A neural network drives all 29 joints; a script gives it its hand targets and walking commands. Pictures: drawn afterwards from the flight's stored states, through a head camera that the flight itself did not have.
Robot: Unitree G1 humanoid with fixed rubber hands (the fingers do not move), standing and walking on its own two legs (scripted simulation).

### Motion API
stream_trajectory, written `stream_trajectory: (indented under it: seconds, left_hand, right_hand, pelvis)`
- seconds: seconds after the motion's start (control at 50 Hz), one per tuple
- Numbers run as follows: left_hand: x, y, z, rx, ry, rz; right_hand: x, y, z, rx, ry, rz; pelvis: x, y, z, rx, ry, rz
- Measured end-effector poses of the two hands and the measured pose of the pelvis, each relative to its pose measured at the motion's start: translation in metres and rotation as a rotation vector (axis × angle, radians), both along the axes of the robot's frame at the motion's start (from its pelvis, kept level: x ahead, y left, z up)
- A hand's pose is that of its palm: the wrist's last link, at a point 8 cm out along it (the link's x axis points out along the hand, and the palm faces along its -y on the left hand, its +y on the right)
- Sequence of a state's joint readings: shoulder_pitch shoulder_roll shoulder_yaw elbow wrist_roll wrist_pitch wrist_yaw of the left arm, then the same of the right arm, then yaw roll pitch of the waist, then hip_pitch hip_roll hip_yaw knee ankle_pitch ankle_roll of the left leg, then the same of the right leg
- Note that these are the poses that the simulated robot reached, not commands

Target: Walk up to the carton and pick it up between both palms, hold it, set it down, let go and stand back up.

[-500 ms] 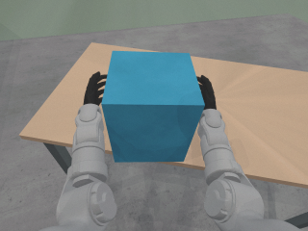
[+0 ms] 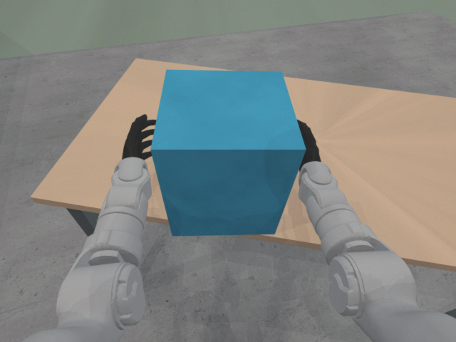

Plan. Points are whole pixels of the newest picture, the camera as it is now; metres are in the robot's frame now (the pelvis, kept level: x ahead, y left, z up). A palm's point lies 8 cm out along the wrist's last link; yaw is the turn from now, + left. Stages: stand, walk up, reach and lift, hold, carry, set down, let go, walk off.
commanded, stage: set down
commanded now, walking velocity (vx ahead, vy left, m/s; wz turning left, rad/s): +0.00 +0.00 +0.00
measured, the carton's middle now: (224, 157) +0.43 +0.05 +0.08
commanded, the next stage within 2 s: none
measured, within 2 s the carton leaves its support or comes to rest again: neither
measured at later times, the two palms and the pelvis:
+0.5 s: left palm (115, 115) +0.40 +0.22 +0.19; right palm (356, 113) +0.44 -0.16 +0.20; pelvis -0.01 -0.01 +0.00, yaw +0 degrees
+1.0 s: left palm (95, 94) +0.40 +0.24 +0.23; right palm (365, 95) +0.44 -0.16 +0.23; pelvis -0.01 -0.02 +0.00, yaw +2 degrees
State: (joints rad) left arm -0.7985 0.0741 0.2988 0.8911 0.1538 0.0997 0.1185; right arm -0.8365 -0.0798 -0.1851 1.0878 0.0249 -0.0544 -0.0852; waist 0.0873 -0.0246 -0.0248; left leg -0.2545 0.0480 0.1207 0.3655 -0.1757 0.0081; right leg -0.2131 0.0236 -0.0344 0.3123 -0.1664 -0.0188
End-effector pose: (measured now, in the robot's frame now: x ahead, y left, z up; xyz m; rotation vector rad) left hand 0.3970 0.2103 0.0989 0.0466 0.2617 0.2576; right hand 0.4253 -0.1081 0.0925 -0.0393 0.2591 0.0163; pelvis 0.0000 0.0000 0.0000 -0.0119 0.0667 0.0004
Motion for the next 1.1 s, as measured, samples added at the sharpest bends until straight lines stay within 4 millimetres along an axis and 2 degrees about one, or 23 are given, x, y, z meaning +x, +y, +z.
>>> stream_trajectory:
  seconds: [0.06, 0.16, 0.32, 0.46, 0.6, 0.74, 0.82, 0.92, 1.1]
  left_hand:
    - [0.002, 0.008, 0.003, -0.014, -0.003, 0.023]
    - [0.005, 0.02, 0.027, -0.009, -0.032, 0.03]
    - [0.006, 0.026, 0.065, -0.009, -0.038, 0.005]
    - [0.008, 0.016, 0.085, -0.012, -0.05, -0.028]
    - [0.005, 0.014, 0.109, -0.006, -0.056, -0.026]
    - [0.005, 0.028, 0.138, 0.002, -0.062, 0.0]
    - [0.007, 0.034, 0.146, -0.001, -0.066, 0.002]
    - [0.007, 0.034, 0.141, -0.005, -0.065, -0.024]
    - [-0.007, 0.026, 0.124, 0.001, -0.064, -0.055]
  right_hand:
    - [0.005, 0.002, 0.004, 0.036, 0.001, -0.01]
    - [0.02, 0.001, 0.034, 0.059, -0.024, -0.011]
    - [0.03, -0.033, 0.085, 0.039, -0.025, -0.067]
    - [0.021, -0.053, 0.103, 0.068, -0.028, -0.072]
    - [0.015, -0.049, 0.114, 0.096, -0.03, -0.031]
    - [0.019, -0.04, 0.142, 0.112, -0.041, -0.016]
    - [0.022, -0.039, 0.155, 0.112, -0.043, -0.024]
    - [0.02, -0.044, 0.155, 0.105, -0.04, -0.043]
    - [0.003, -0.063, 0.124, 0.11, -0.038, -0.041]
  pelvis:
    - [-0.002, 0.002, -0.003, -0.008, 0.046, -0.004]
    - [-0.004, 0.003, -0.005, -0.02, 0.079, -0.002]
    - [-0.006, -0.001, -0.004, -0.023, 0.061, 0.018]
    - [-0.011, -0.007, -0.002, -0.015, 0.055, 0.011]
    - [-0.017, -0.01, -0.002, -0.009, 0.051, 0.009]
    - [-0.018, -0.013, -0.001, -0.007, 0.045, 0.028]
    - [-0.015, -0.015, -0.001, -0.007, 0.04, 0.041]
    - [-0.009, -0.016, 0.001, -0.007, 0.013, 0.047]
    - [-0.01, -0.015, 0.002, -0.005, -0.045, 0.034]
